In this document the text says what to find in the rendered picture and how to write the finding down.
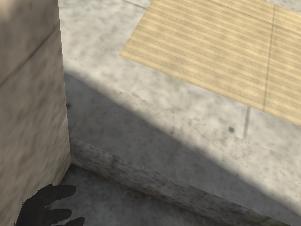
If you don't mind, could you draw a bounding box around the left robot hand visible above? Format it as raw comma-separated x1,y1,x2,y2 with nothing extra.
13,184,85,226

